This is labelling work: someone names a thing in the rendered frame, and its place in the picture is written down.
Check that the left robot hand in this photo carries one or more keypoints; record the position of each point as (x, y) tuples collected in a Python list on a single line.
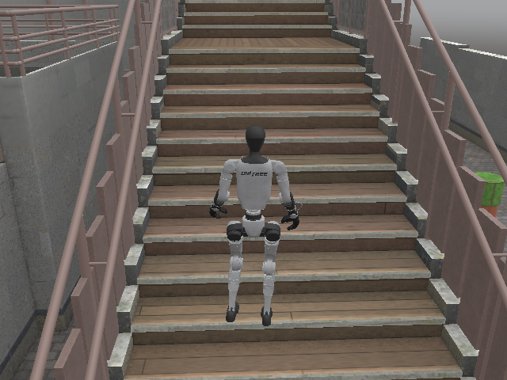
[(213, 213)]

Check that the right robot hand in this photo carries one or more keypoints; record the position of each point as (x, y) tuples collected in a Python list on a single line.
[(288, 219)]

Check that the robot right forearm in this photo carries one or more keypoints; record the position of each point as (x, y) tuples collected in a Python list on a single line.
[(291, 209)]

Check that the robot right shin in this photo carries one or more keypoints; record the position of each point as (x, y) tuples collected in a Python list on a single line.
[(268, 288)]

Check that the robot left forearm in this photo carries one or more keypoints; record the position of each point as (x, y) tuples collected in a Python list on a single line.
[(216, 204)]

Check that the right robot upper arm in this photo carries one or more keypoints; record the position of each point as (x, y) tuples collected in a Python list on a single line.
[(282, 180)]

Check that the robot left thigh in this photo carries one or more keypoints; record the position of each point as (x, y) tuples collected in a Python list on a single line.
[(235, 238)]

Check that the left robot upper arm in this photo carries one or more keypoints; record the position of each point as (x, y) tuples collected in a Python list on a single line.
[(225, 179)]

